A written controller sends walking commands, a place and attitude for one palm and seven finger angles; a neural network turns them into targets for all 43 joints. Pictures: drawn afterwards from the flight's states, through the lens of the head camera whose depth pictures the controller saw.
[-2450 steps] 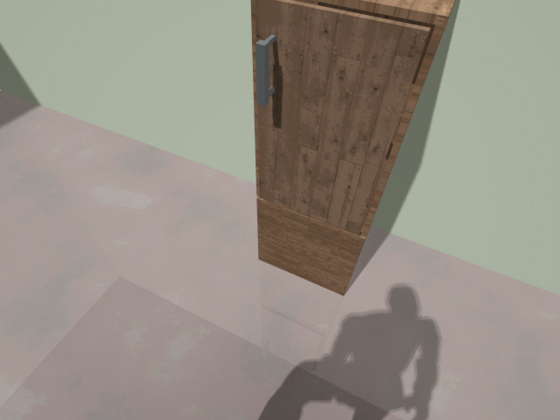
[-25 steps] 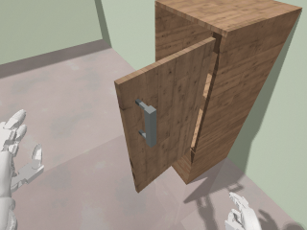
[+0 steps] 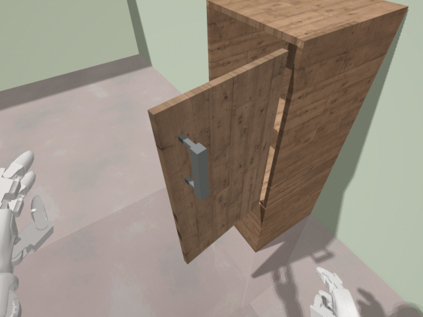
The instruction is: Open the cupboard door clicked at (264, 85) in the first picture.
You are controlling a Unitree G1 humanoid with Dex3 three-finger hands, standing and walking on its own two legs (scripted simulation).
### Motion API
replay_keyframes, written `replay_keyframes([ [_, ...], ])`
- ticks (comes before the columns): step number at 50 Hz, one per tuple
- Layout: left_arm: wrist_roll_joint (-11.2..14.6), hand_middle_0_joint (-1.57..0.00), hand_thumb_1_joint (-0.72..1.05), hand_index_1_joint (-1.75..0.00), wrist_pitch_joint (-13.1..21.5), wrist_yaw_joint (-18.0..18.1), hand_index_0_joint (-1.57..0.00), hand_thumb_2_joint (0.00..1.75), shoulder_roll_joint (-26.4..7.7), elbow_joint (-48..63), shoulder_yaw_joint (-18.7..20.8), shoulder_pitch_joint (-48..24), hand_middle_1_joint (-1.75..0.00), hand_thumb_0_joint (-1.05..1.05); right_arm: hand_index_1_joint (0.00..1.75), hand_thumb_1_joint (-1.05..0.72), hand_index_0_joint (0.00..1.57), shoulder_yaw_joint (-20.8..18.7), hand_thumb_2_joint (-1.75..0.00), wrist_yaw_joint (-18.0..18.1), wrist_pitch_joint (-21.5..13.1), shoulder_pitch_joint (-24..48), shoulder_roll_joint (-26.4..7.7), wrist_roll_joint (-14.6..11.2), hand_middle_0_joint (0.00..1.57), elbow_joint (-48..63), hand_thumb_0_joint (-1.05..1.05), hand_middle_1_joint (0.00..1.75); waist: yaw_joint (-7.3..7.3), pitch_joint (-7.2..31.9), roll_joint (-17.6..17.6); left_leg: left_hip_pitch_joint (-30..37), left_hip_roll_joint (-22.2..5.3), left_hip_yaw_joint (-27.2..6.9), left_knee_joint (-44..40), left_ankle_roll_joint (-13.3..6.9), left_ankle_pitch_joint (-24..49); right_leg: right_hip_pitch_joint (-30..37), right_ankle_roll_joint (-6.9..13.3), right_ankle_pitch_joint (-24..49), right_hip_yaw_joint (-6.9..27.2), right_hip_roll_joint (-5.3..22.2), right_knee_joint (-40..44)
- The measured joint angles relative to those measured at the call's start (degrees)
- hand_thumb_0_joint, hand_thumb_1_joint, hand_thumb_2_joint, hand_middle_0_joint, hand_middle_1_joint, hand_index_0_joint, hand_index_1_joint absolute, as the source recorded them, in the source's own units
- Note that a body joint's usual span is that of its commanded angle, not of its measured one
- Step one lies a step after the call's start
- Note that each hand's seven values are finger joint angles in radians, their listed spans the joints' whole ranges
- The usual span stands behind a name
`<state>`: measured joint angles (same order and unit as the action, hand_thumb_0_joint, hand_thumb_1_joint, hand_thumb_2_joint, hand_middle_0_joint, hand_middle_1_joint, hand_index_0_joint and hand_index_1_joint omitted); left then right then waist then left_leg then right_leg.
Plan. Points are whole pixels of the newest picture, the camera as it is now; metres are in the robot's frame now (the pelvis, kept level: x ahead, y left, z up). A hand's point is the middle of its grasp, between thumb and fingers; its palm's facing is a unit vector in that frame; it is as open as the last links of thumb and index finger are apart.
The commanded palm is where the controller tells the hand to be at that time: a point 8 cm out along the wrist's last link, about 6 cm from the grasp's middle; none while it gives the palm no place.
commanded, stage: step back with the hand held close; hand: left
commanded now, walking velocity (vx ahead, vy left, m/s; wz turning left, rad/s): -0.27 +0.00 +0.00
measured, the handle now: (193, 168) +0.36 +0.08 +0.11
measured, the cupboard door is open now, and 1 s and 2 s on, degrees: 98 98 98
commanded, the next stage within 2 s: stop stepping back and stand still in 0.92 s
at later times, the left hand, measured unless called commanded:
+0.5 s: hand (7, 269) +0.13 +0.28 +0.15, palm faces +0.35 -0.78 -0.51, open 7.4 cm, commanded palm +0.07 +0.32 +0.17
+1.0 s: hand out of the picture -0.01 +0.31 +0.17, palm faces +0.50 -0.75 -0.44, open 7.4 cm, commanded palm -0.09 +0.34 +0.17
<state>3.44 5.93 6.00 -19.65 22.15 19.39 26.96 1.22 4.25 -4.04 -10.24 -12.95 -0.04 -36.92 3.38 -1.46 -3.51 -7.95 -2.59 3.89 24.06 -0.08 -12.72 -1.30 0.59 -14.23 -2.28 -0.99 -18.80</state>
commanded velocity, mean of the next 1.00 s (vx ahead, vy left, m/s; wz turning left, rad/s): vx -0.31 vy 0.00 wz -0.01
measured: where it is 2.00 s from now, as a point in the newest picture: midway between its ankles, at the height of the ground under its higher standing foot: outside the picture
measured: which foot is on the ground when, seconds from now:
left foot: down 0.00-1.00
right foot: down 0.00-0.82, up 0.84-1.00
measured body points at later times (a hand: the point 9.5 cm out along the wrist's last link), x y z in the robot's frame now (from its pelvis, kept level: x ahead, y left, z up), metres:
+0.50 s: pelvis -0.08 +0.03 -0.01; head -0.05 +0.04 +0.44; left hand +0.10 +0.32 +0.18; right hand +0.10 -0.21 -0.09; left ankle +0.01 +0.12 -0.74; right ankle -0.04 -0.11 -0.74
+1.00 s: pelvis -0.21 +0.03 -0.03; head -0.19 +0.07 +0.42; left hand -0.04 +0.35 +0.20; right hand -0.03 -0.18 -0.10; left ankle -0.01 +0.13 -0.74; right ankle -0.26 -0.10 -0.67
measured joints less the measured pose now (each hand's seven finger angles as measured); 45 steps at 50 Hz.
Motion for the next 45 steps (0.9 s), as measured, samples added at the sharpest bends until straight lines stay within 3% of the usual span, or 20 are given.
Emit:
replay_keyframes([
  [4, -0.16, -0.21, 0.89, -0.3, 1.67, -0.19, -0.21, 0.9, -1.54, 1.2, 2.03, 1.57, -0.3, 0.02, 0.3, -0.9, 0.2, -0.36, -0.9, 0.07, 1.62, 1.06, -0.7, -0.3, 0.2, 1.8, 0.01, 0.3, -1.04, 0.01, -0.4, -3.39, -0.53, 0.32, 1.42, -0.15, 0.01, -3.31, -0.14, 0.67, 0.4, -0.41, -0.76],
  [9, -0.32, -0.21, 0.89, -0.3, 1.52, -0.33, -0.2, 0.9, -2.2, 2.3, 1.02, 3.35, -0.3, 0.01, 0.3, -0.9, 0.2, -1.51, -0.9, 0.5, 3.11, 1.87, -1.66, -0.81, 0.2, 3.76, 0.01, 0.3, -1.82, -1.01, -0.45, -5.97, -0.15, 1.5, 1.62, -0.8, 0.96, -7.03, -0.84, 1.19, 1.5, 0.14, -2.58],
  [17, -0.29, -0.21, 0.89, -0.3, 1.5, 0.39, -0.21, 0.9, -5.46, 6.92, 2.49, 5.51, -0.3, 0.02, 0.3, -0.91, 0.2, -1.96, -0.9, 0.87, 4.66, 1.46, -0.55, -1.23, 0.2, 5.84, 0.01, 0.3, -2.7, -2.48, 2.02, -8.99, 0.26, 2.54, 3.46, -1.74, 2.12, -11.32, -1.59, 1.59, 2.47, 0.77, -6.53],
  [23, -0.72, -0.21, 0.89, -0.3, 3.31, 1.46, -0.21, 0.9, -5.97, 8.72, 4.38, 5.54, -0.3, 0.02, 0.3, -0.9, 0.2, -1.37, -0.9, 0.58, 3.6, 0.38, 0.13, -1.12, 0.2, 6.49, 0.01, 0.3, -2.92, -2.58, 2.98, -11.72, 0.53, 2.28, 5.72, -2.55, 3.19, -14.23, -1.97, 2.19, 2.19, 1.15, -9.59],
  [31, -2.42, -0.21, 0.89, -0.3, 5.27, 2.04, -0.21, 0.9, -3.72, 7.18, 5.08, 3.67, -0.3, 0.01, 0.3, -0.9, 0.2, -1.08, -0.9, 0.5, 0.65, -1.63, 0.49, -0.75, 0.2, 5.66, 0.01, 0.3, -3.06, -3.31, 1.8, -16.3, 0.86, 0.23, 10.42, -3.2, 2.45, -17.85, -1.64, 0.3, 1.87, 0.3, -14.8],
  [35, -2.4, -0.21, 0.89, -0.3, 6.02, 2.51, -0.21, 0.9, -2.86, 8.34, 4.9, 3.58, -0.3, 0.02, 0.3, -0.9, 0.2, -0.99, -0.9, 0.29, -0.64, -2.3, 0.78, -0.45, 0.2, 4.05, 0.01, 0.3, -2.7, -3.53, 2.32, -18.49, 1.64, -0.24, 12.31, -2.08, -2.47, -18.95, -0.92, 3.3, 2.17, 0.51, -14.55],
  [38, -2.4, -0.21, 0.89, -0.3, 7.01, 3.22, -0.21, 0.9, -2.46, 10.39, 4.55, 4.66, -0.3, 0.02, 0.3, -0.9, 0.2, -1.09, -0.9, 0.06, -1.13, -1.94, 0.46, 0.06, 0.2, 2.27, 0.01, 0.3, -1.9, -3.48, 2.85, -19.83, 2.47, -0.97, 16.03, -0.46, -8.38, -20.14, -1.64, 4.29, 2.82, 0.75, -15.29],
  [41, -2.39, -0.21, 0.89, -0.3, 7.21, 3.52, -0.21, 0.9, -3.08, 10.86, 4.14, 3.24, -0.3, 0.01, 0.3, -0.9, 0.2, -1.25, -0.9, 0.43, -0.82, -1.57, 0.38, 0.14, 0.2, 1.21, 0.01, 0.3, -2.08, -3.45, 3.8, -19.71, 3.09, -0.9, 15.46, -1.0, -6.12, -21.5, -2.16, 3.58, 3.25, 1.25, -16.85],
  [43, -2.4, -0.21, 0.89, -0.3, 7.18, 3.52, -0.21, 0.9, -3.55, 9.84, 4.24, 0.87, -0.3, 0.01, 0.3, -0.9, 0.2, -1.29, -0.9, 1.0, -1.23, -1.22, 0.11, 0.32, 0.2, 1.48, 0.01, 0.3, -2.54, -3.88, 2.67, -20.41, 1.98, -0.93, 13.96, -3.07, -0.09, -24.1, -2.04, -4.93, 3.56, -0.34, -23.58],
  [45, -2.58, -0.21, 0.89, -0.3, 6.71, 3.37, -0.21, 0.9, -4.76, 8.58, 4.96, -1.83, -0.3, 0.01, 0.3, -0.9, 0.2, -1.94, -0.9, 0.99, -2.37, -0.87, 0.81, 0.67, 0.2, 1.36, 0.01, 0.3, -3.64, -4.54, 1.03, -20.89, 0.37, -1.57, 11.48, -4.31, 6.75, -26.5, -1.65, -10.73, 3.72, -2.97, -37.71],
])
